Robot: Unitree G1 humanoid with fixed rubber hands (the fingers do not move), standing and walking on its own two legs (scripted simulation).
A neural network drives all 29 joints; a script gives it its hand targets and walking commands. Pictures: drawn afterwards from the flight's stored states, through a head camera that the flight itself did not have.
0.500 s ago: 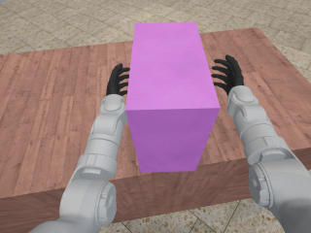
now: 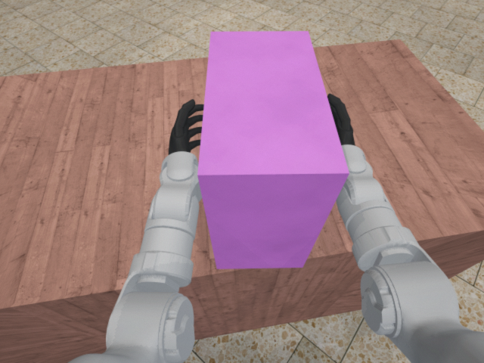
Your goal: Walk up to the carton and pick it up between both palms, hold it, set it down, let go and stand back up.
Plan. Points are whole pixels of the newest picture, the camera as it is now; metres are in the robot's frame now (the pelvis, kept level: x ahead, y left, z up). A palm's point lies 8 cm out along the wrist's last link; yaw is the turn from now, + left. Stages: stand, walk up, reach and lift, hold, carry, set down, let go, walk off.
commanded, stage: reach and lift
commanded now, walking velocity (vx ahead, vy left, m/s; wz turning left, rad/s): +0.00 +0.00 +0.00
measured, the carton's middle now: (259, 157) +0.44 -0.01 +0.07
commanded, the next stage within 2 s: none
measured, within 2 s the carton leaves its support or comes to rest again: leaves its support in 1.84 s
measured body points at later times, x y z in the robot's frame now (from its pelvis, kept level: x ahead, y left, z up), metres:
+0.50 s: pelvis +0.00 +0.01 +0.00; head +0.00 +0.02 +0.45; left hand +0.40 +0.12 +0.12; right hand +0.41 -0.14 +0.11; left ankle -0.03 +0.13 -0.75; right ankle +0.02 -0.07 -0.75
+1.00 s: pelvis +0.00 +0.01 +0.00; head +0.01 +0.02 +0.45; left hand +0.40 +0.12 +0.11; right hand +0.41 -0.14 +0.11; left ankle -0.03 +0.13 -0.75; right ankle +0.02 -0.07 -0.75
